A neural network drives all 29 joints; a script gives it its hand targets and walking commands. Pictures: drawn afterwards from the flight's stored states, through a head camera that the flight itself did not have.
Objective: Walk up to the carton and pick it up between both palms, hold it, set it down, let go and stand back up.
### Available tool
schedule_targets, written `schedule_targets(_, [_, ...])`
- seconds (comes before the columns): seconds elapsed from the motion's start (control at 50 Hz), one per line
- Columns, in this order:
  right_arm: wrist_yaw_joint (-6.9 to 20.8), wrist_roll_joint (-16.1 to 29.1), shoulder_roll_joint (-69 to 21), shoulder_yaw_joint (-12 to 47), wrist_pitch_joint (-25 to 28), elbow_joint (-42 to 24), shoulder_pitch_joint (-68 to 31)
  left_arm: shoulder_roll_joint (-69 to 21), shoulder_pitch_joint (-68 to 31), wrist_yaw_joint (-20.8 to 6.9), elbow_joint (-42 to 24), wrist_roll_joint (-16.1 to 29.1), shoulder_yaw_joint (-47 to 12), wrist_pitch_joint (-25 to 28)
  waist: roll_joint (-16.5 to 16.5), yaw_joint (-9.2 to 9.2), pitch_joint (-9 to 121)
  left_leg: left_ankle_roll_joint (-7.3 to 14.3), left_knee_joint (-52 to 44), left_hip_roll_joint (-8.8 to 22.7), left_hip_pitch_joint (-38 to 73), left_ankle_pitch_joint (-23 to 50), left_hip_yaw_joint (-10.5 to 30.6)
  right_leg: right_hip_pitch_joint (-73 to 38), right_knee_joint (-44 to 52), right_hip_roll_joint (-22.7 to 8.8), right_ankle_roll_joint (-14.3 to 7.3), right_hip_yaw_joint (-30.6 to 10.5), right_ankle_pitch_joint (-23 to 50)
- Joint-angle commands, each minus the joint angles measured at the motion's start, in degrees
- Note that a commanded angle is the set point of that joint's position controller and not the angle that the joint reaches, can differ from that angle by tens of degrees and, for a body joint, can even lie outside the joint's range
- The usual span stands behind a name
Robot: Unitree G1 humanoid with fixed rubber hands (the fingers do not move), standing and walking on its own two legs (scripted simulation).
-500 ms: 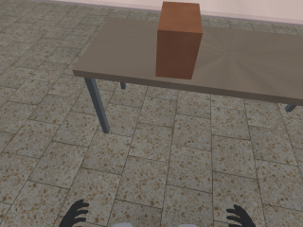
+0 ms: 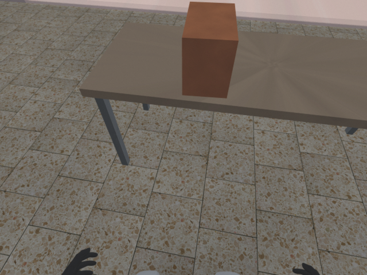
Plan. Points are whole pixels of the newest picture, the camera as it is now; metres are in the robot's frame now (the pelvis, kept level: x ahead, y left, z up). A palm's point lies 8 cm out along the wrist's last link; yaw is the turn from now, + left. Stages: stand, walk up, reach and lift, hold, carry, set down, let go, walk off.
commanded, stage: walk up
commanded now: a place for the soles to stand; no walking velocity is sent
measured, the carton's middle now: (208, 49) +0.87 -0.08 +0.01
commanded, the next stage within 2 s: none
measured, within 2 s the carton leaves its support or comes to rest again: neither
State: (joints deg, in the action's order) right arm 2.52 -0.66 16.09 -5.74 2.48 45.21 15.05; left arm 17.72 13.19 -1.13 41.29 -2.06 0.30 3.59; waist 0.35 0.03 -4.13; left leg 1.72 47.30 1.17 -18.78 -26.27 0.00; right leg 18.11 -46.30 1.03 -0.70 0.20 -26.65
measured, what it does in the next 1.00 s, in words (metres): steps to the left: left foot, then right foot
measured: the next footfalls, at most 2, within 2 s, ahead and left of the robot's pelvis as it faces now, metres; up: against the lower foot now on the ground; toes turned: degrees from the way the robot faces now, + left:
left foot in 0.30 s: +0.26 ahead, +0.11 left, +0.00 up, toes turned -2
right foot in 0.66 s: +0.13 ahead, -0.04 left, +0.00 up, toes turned -4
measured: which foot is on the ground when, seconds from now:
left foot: down 0.00-0.00, up 0.02-0.28, down 0.30-0.64, up 0.66-0.86, down 0.88-1.00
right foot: down 0.00-0.34, up 0.36-0.64, down 0.66-0.88, up 0.90-1.00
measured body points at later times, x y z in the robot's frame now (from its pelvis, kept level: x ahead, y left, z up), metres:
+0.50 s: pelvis +0.08 +0.07 +0.01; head +0.08 +0.09 +0.46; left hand +0.14 +0.34 -0.12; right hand +0.19 -0.23 -0.08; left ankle +0.22 +0.11 -0.70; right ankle +0.02 -0.10 -0.64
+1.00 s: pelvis +0.12 +0.14 +0.02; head +0.10 +0.18 +0.47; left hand +0.16 +0.43 -0.12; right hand +0.15 -0.16 -0.08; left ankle +0.13 +0.19 -0.71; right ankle +0.09 -0.03 -0.65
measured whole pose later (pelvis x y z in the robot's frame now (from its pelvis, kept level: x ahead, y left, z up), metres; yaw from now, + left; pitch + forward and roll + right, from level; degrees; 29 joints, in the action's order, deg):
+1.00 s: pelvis +0.12 +0.14 +0.02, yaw -5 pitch -7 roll -4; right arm 2.7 -0.7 18.2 -3.0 0.9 49.5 18.4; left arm 21.1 24.7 0.1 46.9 -2.0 1.8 2.4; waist 1.1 0.8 -4.3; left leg 3.7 39.5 -0.1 -11.6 -21.5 -2.3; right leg 18.1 -57.0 2.5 -1.6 -3.5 -20.0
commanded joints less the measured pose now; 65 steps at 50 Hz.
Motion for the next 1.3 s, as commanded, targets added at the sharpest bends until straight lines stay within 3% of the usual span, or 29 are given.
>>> schedule_targets(0.0, [-1.4, -1.2, 14.6, -1.8, 2.2, -11.2, -10.2, 21.5, 20.1, 2.3, -0.4, 1.3, 8.3, 4.5, 7.8, 6.56, 4.2, -0.4, 20.3, -3.3, -36.9, -6.6, 1.0, -33.9, 21.4, -21.5, -12.5, -42.4, 45.3])
schedule_targets(0.06, [-0.9, -0.6, 13.2, -2.0, 1.8, -10.7, -11.1, 18.3, 18.1, 3.6, -0.7, 2.0, 7.7, 3.3, 5.7, 5.93, 5.4, 1.5, 19.9, 0.1, -34.9, -1.8, 2.0, -34.2, 16.6, -15.2, -6.1, -29.6, 61.7])
schedule_targets(0.18, [-0.5, -1.0, 13.8, -1.7, 0.8, -11.7, -15.2, 16.6, 19.2, 4.5, -1.8, 1.1, 7.4, 3.2, 7.3, 6.08, 1.8, 1.4, 4.6, -0.8, -30.1, 6.9, -2.0, -22.4, 18.2, -8.5, -3.0, -21.8, 52.2])
schedule_targets(0.22, [0.0, -1.2, 12.7, -2.0, 1.2, -10.5, -14.7, 17.0, 14.5, 4.0, -2.4, 0.8, 6.9, 3.4, 8.7, 4.27, 2.7, 1.9, -1.8, 0.7, -23.1, 12.6, 0.2, -16.9, 17.7, -10.4, -5.7, -21.8, 45.1])
schedule_targets(0.28, [-0.3, -1.7, 14.8, -3.9, 2.4, -3.7, 6.3, 16.6, 4.4, 3.8, -6.4, 1.2, 6.2, 3.1, 3.6, -7.65, 13.6, 5.4, -12.0, -0.6, 19.9, 19.5, 3.0, 6.9, 2.1, -8.5, -5.8, -14.3, 39.2])
schedule_targets(0.3, [-1.2, -2.8, 19.6, -5.6, 2.5, -1.0, 13.3, 12.3, 7.3, 3.4, -5.9, 1.6, 5.5, 3.6, -12.9, -10.68, 17.1, 7.4, -16.4, 5.1, 31.8, 10.9, 13.4, 17.1, -17.3, -2.1, -2.6, -9.2, 28.8])
schedule_targets(0.32, [-1.8, -1.3, 20.8, -5.1, 2.5, -1.5, 15.7, 11.4, 10.8, 2.6, -4.7, 1.8, 5.3, 3.3, -19.5, -8.97, 19.0, 8.6, -28.7, 18.8, 31.4, -7.9, 33.9, 22.4, -28.3, 5.0, -1.0, -4.7, -3.7])
schedule_targets(0.34, [-1.4, -0.6, 23.0, -5.6, 1.8, -2.3, 9.4, 15.8, 15.0, 2.8, -2.0, 1.1, 6.5, 1.9, -13.4, -6.34, 15.3, 4.6, -35.3, 19.2, 23.2, -32.8, 39.8, 22.5, -28.1, 3.3, -1.7, -7.8, -3.4])
schedule_targets(0.42, [-1.1, -0.9, 18.9, -4.1, 0.6, -6.5, -7.6, 17.4, 26.8, 0.2, 4.6, 0.1, 8.6, -1.7, -12.2, 4.38, -0.7, -7.3, -47.1, 10.8, -10.9, -28.0, 17.2, 0.9, -21.0, 1.7, -2.0, 3.4, -2.6])
schedule_targets(0.52, [-0.9, -2.6, 18.6, -4.4, -0.7, -6.2, -9.9, 15.9, 27.3, 0.2, 6.3, 0.6, 7.6, -1.7, -14.0, 4.81, 4.6, -1.7, -39.6, 5.0, -6.8, -15.0, 6.9, -8.7, -6.7, 2.4, -0.7, 8.5, -5.7])
schedule_targets(0.54, [-1.0, -2.5, 17.8, -4.7, -1.2, -8.4, -11.5, 16.0, 30.9, 0.6, 6.2, 0.3, 8.1, -2.3, -16.6, 5.65, 6.1, -3.4, -38.9, 4.2, -1.5, -13.6, 5.2, -9.4, 3.0, 2.3, -1.7, 10.9, -9.8])
schedule_targets(0.56, [-0.8, -2.5, 16.7, -4.6, -1.5, -7.1, -10.1, 15.1, 29.7, 0.8, 6.5, -0.2, 7.6, -2.2, -9.2, 5.86, 3.4, -4.7, -37.4, 5.4, -0.8, -9.6, 7.9, -9.5, 10.6, 1.6, -2.4, 10.2, -8.9])
schedule_targets(0.58, [-0.5, -2.8, 16.8, -5.2, -2.0, -8.7, -14.6, 15.0, 38.5, 1.5, 7.9, -1.0, 8.4, -2.2, -8.1, 11.07, 7.5, -9.6, -32.4, 2.4, 0.6, -6.5, 3.4, -18.5, 27.0, 3.2, -4.3, 13.8, -8.2])
schedule_targets(0.6, [-0.8, -2.5, 15.9, -4.3, -2.8, -10.3, -18.9, 14.6, 41.7, 2.2, 9.8, -1.4, 9.1, -1.3, 0.4, 14.83, 5.1, -10.1, -13.6, -4.1, -6.1, -8.0, -3.6, -24.1, 42.2, 1.0, -6.7, 8.6, 0.7])
schedule_targets(0.62, [-1.0, -1.2, 9.2, -2.7, -3.0, -8.5, -12.9, 16.5, 30.3, 2.2, 7.6, -1.4, 9.6, -1.5, 22.5, 8.99, -2.2, -3.9, 12.5, -7.0, -22.7, -6.6, -5.1, -17.9, 38.0, -12.3, -9.9, -25.0, -10.5])
schedule_targets(0.64, [-1.1, -1.8, 12.5, -3.3, -3.0, -10.1, -7.1, 18.0, 12.1, 3.2, -1.1, -1.2, 8.8, -0.3, 10.9, -0.62, -6.3, -3.7, 22.8, -0.7, -28.1, 3.3, 5.3, -5.8, 42.5, -22.2, -12.9, -40.3, -23.1])
schedule_targets(0.66, [-0.2, -1.3, 18.3, -4.6, -2.8, -8.5, -8.5, 22.4, 7.6, 4.3, -3.9, -0.2, 9.5, 0.9, 3.2, -1.46, -2.8, -2.9, 31.9, 2.1, -20.6, 7.9, 11.2, 3.3, 46.0, -28.2, -16.1, -46.0, -25.9])
schedule_targets(0.72, [1.5, 0.8, 19.5, -5.2, -1.9, -4.9, -1.1, 22.3, -2.7, 3.7, -2.5, -0.5, 7.8, 2.5, 4.9, -7.32, -3.3, -1.2, 22.5, 3.3, -3.7, 6.7, 10.7, 11.4, 37.1, -15.2, -10.7, -24.3, -11.4])
schedule_targets(0.74, [1.7, 0.7, 18.0, -4.1, -1.6, -4.2, 0.4, 19.9, 1.4, 3.4, -3.0, -0.4, 7.8, 2.5, 3.4, -4.15, -1.5, -1.3, 10.5, 2.0, -8.9, 3.7, 5.8, 1.6, 32.0, -12.1, -10.2, -19.3, -8.6])
schedule_targets(0.78, [1.4, 0.2, 15.6, -4.0, -1.3, -2.8, -1.0, 20.4, 3.5, 2.4, -1.4, -0.2, 7.7, 2.2, 10.9, -3.42, -3.0, -0.2, -0.9, 2.3, -3.1, 0.1, 4.0, 3.3, 30.0, -12.8, -10.8, -17.7, -8.0])
schedule_targets(0.82, [0.8, -0.5, 15.3, -4.0, -0.1, -0.3, 5.6, 19.1, 5.5, 1.6, -1.3, -0.8, 6.8, 1.0, 6.7, -5.49, 0.9, 1.5, -20.5, 3.2, 13.0, -2.2, 5.1, 8.2, 17.9, -11.7, -9.5, -17.5, -6.6])
schedule_targets(0.84, [-0.5, -1.4, 16.6, -4.7, 0.4, 1.6, 10.4, 15.3, 9.7, 1.9, 0.0, -0.4, 6.4, 0.5, -5.2, -6.30, 4.5, 0.7, -26.3, 3.4, 23.0, -0.8, 8.4, 12.8, 1.7, -6.5, -5.6, -12.3, -3.6])
schedule_targets(0.86, [-1.4, -2.3, 20.9, -4.9, 1.1, 0.3, 11.0, 10.5, 13.1, 1.8, 0.3, 0.5, 5.0, 0.1, -15.3, -4.57, -0.9, 0.3, -31.0, 10.9, 21.5, -18.4, 23.8, 25.1, -15.4, 3.9, -2.9, -8.3, -3.8])
schedule_targets(0.88, [-1.8, -1.4, 24.3, -5.4, 1.6, -1.7, 6.6, 14.5, 12.8, 2.1, 0.3, -0.2, 5.3, 0.3, -13.9, -3.12, -2.1, 4.5, -39.3, 24.0, 18.4, -28.4, 41.1, 31.5, -19.7, 3.9, -1.8, -7.9, -3.1])
schedule_targets(0.9, [-1.6, 0.8, 25.2, -5.4, 1.8, -2.0, 3.0, 17.7, 10.2, 2.0, 1.0, -0.1, 5.8, 0.4, -3.1, -2.81, -6.2, 2.1, -43.6, 23.7, 12.0, -29.2, 44.1, 28.6, -21.6, 2.5, -1.4, -12.9, 0.6])
schedule_targets(0.94, [-1.9, 0.6, 21.6, -4.2, 3.2, -2.0, 1.3, 18.2, 11.4, 1.0, 4.6, 1.0, 6.3, -0.1, 3.9, -0.40, -10.0, -5.2, -41.9, 17.7, 5.5, -15.5, 28.3, 22.4, -20.8, -0.7, -1.8, -12.9, 11.4])
schedule_targets(0.98, [-1.9, 1.2, 19.5, -2.8, 4.1, -0.4, 2.2, 15.6, 15.2, 0.3, 5.6, 1.8, 6.2, -0.2, -9.3, 0.73, -9.1, -6.9, -38.7, 11.9, 6.4, 4.0, 15.5, 17.8, -17.6, -0.4, -1.1, -10.3, 15.4])
schedule_targets(1.12, [-3.3, 1.0, 17.3, -2.0, 3.8, 0.6, 11.0, 14.4, 10.4, 0.4, 2.9, 1.7, 5.9, -2.4, -8.0, -1.89, -7.9, -9.1, -33.0, 11.1, 19.6, 32.2, 10.2, 21.1, -17.5, 1.7, -0.8, -9.9, 18.0])
schedule_targets(1.28, [-3.6, 1.2, 18.0, -2.0, 3.5, -0.8, 10.2, 15.1, 4.9, 0.2, 1.5, 1.3, 6.8, -3.0, -5.5, -3.03, -13.6, -3.9, -35.0, 14.5, 22.0, 20.8, 13.1, 26.4, -12.4, 0.3, -1.2, -11.1, 16.3])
